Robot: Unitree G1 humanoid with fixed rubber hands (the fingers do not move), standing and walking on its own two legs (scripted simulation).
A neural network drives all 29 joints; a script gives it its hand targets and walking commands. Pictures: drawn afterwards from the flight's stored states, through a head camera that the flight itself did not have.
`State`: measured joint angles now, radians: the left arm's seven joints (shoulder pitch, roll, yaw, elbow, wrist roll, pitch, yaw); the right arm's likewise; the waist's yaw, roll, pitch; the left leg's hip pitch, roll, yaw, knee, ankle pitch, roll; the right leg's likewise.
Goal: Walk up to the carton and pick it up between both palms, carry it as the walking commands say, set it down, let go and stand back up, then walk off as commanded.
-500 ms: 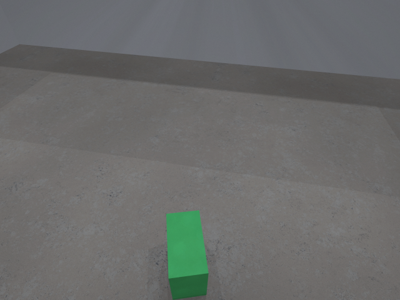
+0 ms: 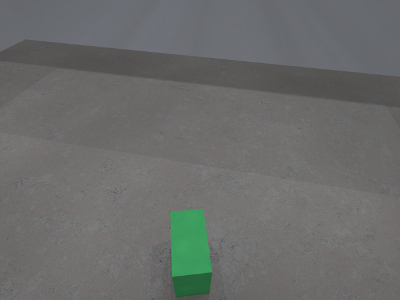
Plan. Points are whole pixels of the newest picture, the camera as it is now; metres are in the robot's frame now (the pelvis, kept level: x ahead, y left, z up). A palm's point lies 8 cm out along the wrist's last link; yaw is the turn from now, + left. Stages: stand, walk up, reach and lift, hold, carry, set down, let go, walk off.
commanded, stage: walk off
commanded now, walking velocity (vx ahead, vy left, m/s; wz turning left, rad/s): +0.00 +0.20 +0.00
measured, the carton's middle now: (189, 252) +0.51 +0.06 -0.65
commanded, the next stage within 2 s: none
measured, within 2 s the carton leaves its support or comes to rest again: neither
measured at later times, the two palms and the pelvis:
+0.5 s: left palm out of the picture +0.00 +0.40 -0.14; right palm out of the picture +0.05 -0.14 -0.15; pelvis -0.02 +0.11 -0.02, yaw +1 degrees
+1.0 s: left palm out of the picture -0.05 +0.52 -0.16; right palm out of the picture +0.07 -0.01 -0.14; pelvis -0.03 +0.24 -0.02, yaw +3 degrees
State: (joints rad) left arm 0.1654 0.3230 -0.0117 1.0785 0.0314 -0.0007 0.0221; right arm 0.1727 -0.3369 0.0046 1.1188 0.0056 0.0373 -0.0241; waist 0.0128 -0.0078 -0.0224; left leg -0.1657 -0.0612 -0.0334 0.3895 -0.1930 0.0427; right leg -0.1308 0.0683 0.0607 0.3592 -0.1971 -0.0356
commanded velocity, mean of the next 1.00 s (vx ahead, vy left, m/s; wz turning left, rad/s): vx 0.00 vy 0.20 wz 0.00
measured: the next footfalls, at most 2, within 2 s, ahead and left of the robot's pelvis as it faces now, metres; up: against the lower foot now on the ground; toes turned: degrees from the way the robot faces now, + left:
left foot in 0.30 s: +0.05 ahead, +0.25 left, +0.00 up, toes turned +2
right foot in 0.54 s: +0.00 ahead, +0.04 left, +0.00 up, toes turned -6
